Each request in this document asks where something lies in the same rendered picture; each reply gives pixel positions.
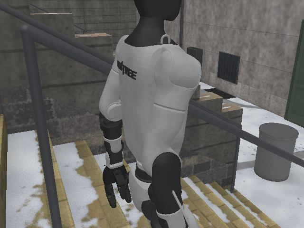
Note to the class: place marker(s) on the stairs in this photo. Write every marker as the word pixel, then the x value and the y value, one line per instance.
pixel 81 191

